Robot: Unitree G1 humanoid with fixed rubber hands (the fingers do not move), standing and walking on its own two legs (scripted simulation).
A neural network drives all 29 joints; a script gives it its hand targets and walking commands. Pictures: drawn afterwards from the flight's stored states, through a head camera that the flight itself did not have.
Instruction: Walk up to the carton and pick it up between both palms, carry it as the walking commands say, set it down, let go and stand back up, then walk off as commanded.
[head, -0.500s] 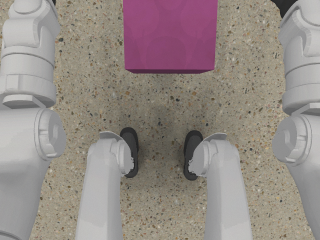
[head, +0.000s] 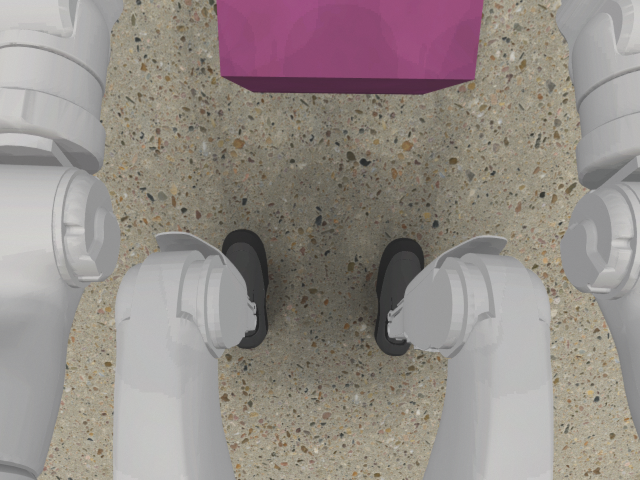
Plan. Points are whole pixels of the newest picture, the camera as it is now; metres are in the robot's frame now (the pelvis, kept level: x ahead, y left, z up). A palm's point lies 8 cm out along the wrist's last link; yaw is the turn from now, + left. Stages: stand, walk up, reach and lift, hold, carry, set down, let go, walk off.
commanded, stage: reach and lift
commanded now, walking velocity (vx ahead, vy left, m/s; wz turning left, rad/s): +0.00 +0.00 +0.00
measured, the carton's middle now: out of the picture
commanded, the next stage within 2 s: none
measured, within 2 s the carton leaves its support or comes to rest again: leaves its support in 2.00 s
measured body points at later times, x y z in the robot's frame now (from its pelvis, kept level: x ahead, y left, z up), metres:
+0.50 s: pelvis +0.00 +0.00 -0.06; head +0.39 +0.00 +0.15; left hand +0.58 +0.20 -0.25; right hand +0.58 -0.20 -0.25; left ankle +0.11 +0.13 -0.37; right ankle +0.10 -0.12 -0.37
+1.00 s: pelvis -0.01 +0.00 -0.05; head +0.39 +0.00 +0.16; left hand +0.58 +0.18 -0.24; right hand +0.58 -0.18 -0.24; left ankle +0.11 +0.13 -0.37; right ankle +0.10 -0.12 -0.37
